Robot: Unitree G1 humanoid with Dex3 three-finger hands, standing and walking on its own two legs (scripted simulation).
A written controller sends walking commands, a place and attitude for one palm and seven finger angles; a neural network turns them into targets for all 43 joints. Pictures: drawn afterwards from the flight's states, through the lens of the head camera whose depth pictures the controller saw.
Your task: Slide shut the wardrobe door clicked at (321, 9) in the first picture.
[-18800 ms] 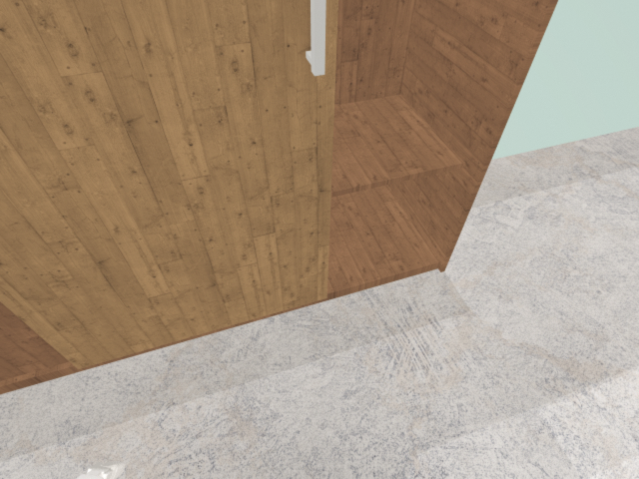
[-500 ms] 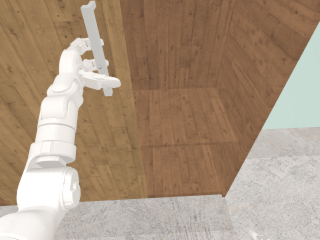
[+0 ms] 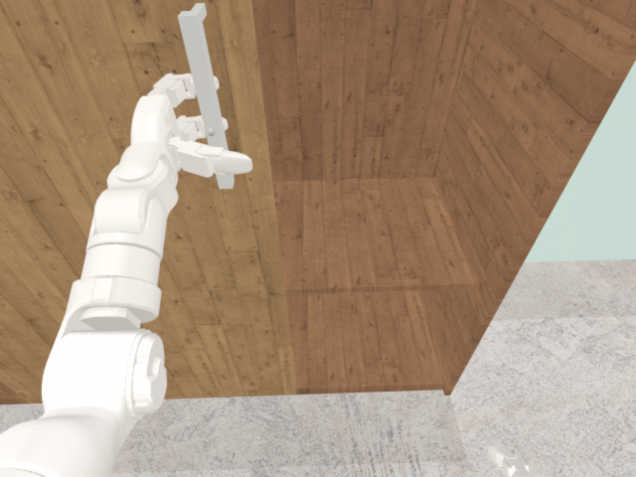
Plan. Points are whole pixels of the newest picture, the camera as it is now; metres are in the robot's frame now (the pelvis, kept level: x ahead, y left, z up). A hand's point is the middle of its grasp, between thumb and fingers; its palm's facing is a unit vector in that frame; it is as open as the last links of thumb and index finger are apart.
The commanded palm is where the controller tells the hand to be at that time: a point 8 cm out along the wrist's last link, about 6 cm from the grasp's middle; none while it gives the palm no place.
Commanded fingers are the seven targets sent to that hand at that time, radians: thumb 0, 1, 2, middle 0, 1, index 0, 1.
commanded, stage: slide the fingers in behind the handle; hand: left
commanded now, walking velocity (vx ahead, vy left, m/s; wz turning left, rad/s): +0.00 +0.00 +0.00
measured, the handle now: (214, 104) +0.50 +0.16 +0.25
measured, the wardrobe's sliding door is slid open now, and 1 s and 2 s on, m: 0.48 0.48 0.48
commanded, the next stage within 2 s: grip the handle and tug to test in 0.06 s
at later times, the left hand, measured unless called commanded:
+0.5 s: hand (213, 133) +0.44 +0.15 +0.25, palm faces +0.10 -0.99 +0.01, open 11.3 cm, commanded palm +0.41 +0.19 +0.24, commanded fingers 0.00 0.34 0.66 -0.39 -1.32 -0.39 -1.32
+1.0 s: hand (226, 130) +0.44 +0.13 +0.25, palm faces +0.08 -1.00 +0.01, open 5.4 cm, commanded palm +0.42 +0.19 +0.24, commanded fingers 0.00 0.90 0.90 -0.45 -1.40 -0.45 -1.40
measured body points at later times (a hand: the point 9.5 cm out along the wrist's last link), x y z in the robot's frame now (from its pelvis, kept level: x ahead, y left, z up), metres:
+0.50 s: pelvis -0.01 +0.00 +0.00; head -0.02 -0.01 +0.45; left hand +0.42 +0.20 +0.25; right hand +0.12 -0.25 -0.11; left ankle +0.03 +0.13 -0.74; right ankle -0.05 -0.11 -0.74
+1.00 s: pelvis +0.00 +0.00 +0.00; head -0.02 -0.01 +0.45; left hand +0.43 +0.19 +0.25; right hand +0.12 -0.25 -0.11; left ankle +0.03 +0.13 -0.74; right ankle -0.05 -0.11 -0.74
